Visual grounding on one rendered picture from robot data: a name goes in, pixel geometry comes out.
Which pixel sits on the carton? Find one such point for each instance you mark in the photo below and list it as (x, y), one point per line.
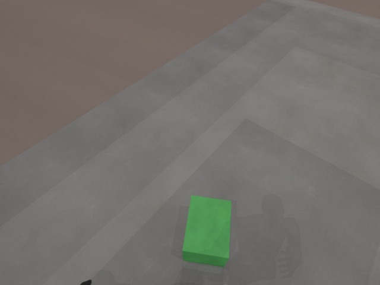
(207, 235)

